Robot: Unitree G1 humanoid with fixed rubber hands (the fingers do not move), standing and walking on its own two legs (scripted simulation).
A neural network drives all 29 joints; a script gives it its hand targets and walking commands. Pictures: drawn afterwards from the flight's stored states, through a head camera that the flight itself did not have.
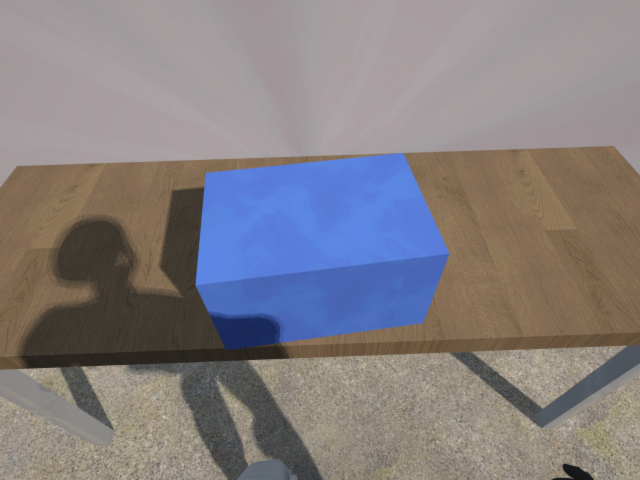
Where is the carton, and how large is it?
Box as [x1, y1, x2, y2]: [196, 153, 448, 349]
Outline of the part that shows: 402,153 206,173 196,274 196,286 226,349 419,323 423,321 448,256 448,251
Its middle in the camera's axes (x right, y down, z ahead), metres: -0.01 +0.02 +0.61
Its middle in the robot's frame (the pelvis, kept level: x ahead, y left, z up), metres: +0.43 +0.02 +0.00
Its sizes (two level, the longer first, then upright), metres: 0.315 0.210 0.181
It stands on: a table, 0.69 m high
